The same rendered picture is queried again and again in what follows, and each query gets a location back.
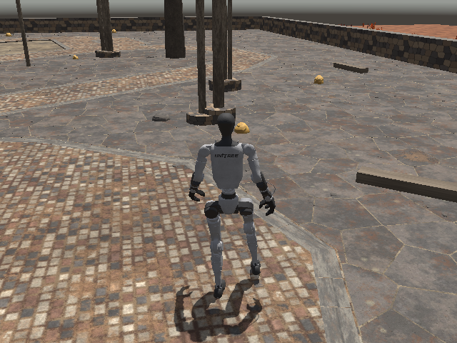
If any robot right upper arm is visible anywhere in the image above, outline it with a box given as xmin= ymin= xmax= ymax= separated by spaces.
xmin=241 ymin=143 xmax=262 ymax=184

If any left robot forearm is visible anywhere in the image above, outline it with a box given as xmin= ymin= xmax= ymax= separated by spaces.
xmin=189 ymin=172 xmax=201 ymax=193

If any robot left upper arm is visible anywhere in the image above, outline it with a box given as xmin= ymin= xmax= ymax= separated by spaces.
xmin=193 ymin=144 xmax=212 ymax=182

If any right robot hand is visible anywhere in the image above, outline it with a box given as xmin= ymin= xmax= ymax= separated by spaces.
xmin=259 ymin=198 xmax=276 ymax=216

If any left robot shin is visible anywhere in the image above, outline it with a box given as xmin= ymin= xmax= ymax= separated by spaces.
xmin=210 ymin=241 xmax=223 ymax=288

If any right robot forearm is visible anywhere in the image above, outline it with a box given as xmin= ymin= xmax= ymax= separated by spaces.
xmin=256 ymin=172 xmax=273 ymax=202

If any robot right thigh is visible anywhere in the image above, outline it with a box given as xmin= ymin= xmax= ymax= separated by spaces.
xmin=238 ymin=198 xmax=253 ymax=234

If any left robot hand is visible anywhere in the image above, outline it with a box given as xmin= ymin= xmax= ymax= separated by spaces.
xmin=189 ymin=190 xmax=205 ymax=202

